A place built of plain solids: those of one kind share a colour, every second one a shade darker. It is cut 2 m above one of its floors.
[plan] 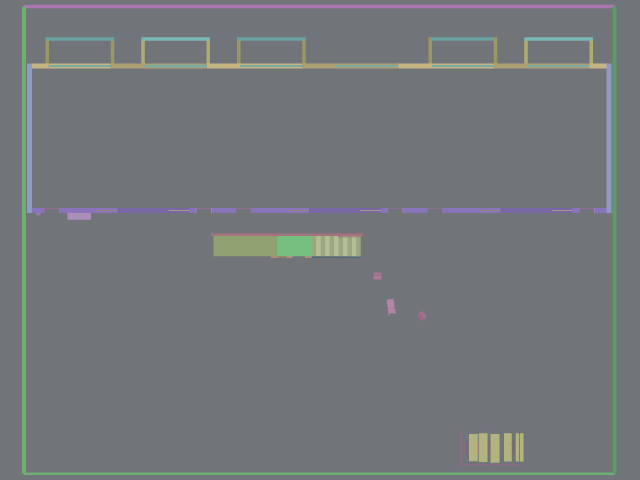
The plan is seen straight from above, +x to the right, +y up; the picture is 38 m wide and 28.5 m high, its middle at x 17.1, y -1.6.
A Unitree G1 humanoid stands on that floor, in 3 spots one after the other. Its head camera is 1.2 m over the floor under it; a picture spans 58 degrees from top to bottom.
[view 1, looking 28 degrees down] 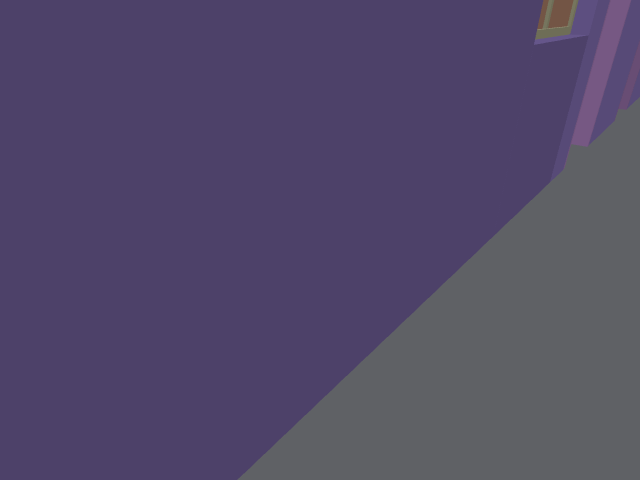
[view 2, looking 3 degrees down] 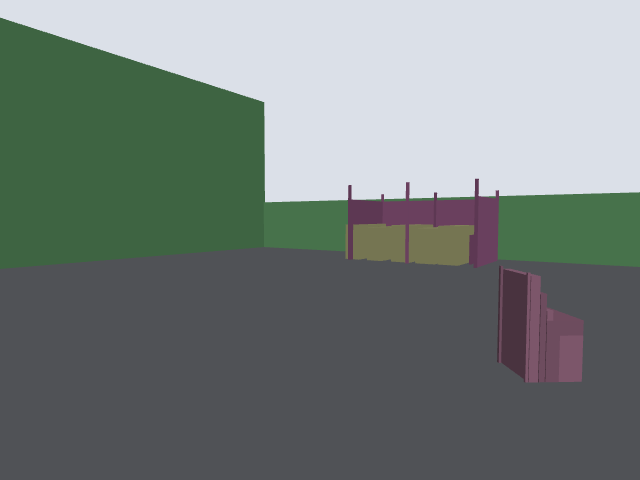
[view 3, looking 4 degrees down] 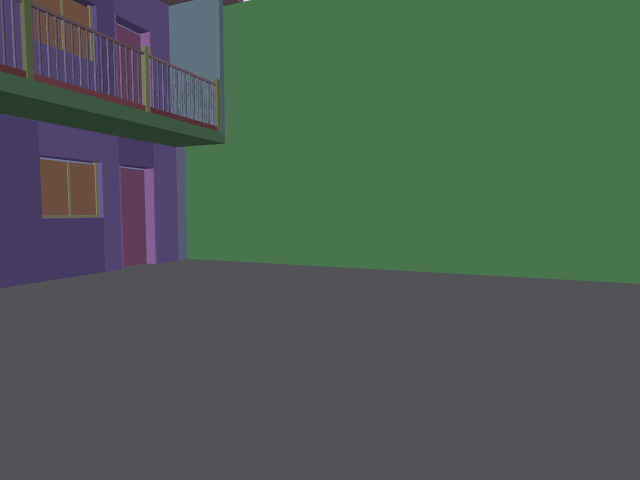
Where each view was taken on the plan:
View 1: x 17.05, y -0.68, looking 40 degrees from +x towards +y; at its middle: face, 1.21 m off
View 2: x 22.62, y -2.41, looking -55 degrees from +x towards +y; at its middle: site_fence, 15.87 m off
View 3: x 26.03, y -7.07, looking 23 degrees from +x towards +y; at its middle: site_fence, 9.20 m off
